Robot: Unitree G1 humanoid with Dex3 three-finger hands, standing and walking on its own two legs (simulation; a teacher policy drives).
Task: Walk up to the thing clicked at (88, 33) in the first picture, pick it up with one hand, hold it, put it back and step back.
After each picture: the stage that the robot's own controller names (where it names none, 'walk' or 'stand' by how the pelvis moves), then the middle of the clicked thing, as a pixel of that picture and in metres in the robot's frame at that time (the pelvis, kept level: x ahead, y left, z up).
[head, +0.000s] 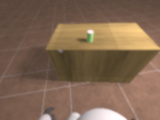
stand; (90, 36) +0.83 +0.05 +0.02
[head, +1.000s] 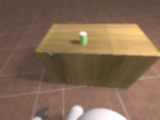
walk; (83, 38) +0.73 +0.14 +0.04
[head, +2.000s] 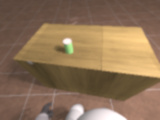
stand; (68, 46) +0.55 +0.23 +0.05
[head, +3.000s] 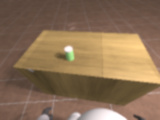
stand; (69, 53) +0.52 +0.22 +0.02
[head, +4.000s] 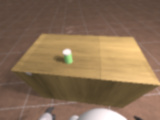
stand; (67, 56) +0.51 +0.22 +0.02
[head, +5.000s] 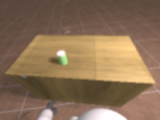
stand; (62, 58) +0.49 +0.27 +0.02
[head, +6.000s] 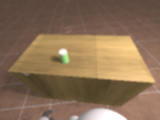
stand; (64, 56) +0.51 +0.26 +0.01
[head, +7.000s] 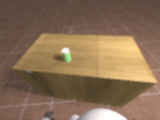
stand; (66, 55) +0.52 +0.26 +0.01
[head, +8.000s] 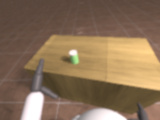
rise first; (74, 57) +0.51 +0.21 +0.02
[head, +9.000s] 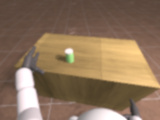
go down; (69, 56) +0.53 +0.20 +0.02
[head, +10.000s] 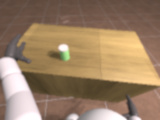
go down; (64, 52) +0.49 +0.20 +0.04
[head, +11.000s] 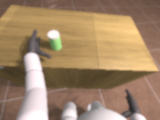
close in; (55, 41) +0.52 +0.21 +0.08
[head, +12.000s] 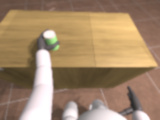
close; (51, 41) +0.53 +0.22 +0.09
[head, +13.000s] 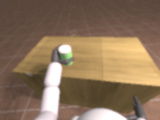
lift; (66, 55) +0.36 +0.17 +0.20
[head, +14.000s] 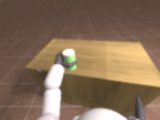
lift; (69, 60) +0.33 +0.16 +0.20
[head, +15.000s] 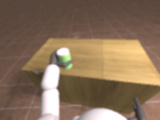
hold; (65, 59) +0.33 +0.18 +0.20
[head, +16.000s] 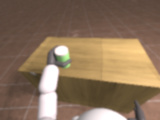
hold; (63, 57) +0.32 +0.18 +0.21
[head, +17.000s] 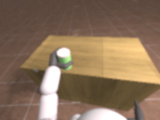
crouch; (64, 59) +0.32 +0.18 +0.20
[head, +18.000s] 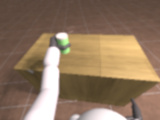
crouch; (63, 43) +0.44 +0.20 +0.21
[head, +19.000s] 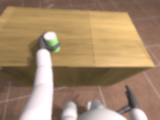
lower; (52, 42) +0.51 +0.21 +0.07
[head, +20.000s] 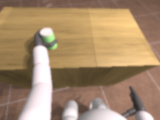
lower; (49, 39) +0.52 +0.23 +0.09
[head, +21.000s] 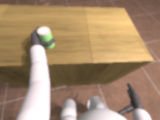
lower; (46, 38) +0.53 +0.22 +0.10
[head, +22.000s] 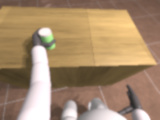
lower; (47, 39) +0.53 +0.23 +0.09
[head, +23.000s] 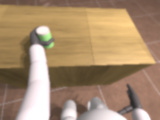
loosen; (45, 38) +0.54 +0.23 +0.10
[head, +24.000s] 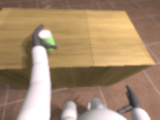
withdraw; (47, 40) +0.53 +0.22 +0.09
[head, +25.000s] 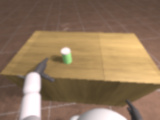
sink last; (66, 56) +0.48 +0.20 +0.06
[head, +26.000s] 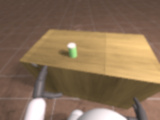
stand; (72, 50) +0.54 +0.22 +0.06
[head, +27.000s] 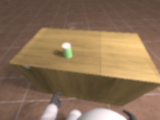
stand; (67, 50) +0.52 +0.24 +0.05
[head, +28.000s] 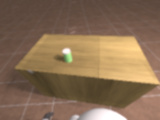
stand; (67, 55) +0.52 +0.24 +0.02
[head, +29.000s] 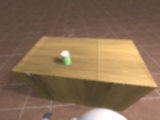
stand; (66, 58) +0.51 +0.25 +0.01
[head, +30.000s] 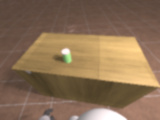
stand; (66, 56) +0.51 +0.24 +0.01
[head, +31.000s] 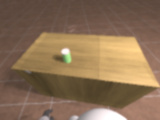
stand; (66, 56) +0.51 +0.24 +0.01
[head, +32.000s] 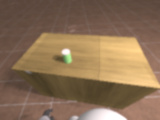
stand; (66, 56) +0.50 +0.24 +0.01
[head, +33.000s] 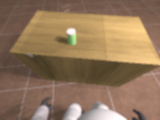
walk; (71, 37) +0.60 +0.19 +0.03
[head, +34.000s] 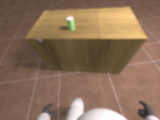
walk; (70, 23) +0.84 +0.26 +0.05
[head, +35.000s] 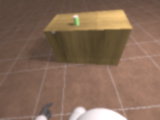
walk; (76, 20) +1.17 +0.29 +0.04
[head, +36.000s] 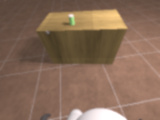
stand; (71, 20) +1.13 +0.32 +0.03
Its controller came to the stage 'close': yes
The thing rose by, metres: 0.22
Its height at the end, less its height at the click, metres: +0.00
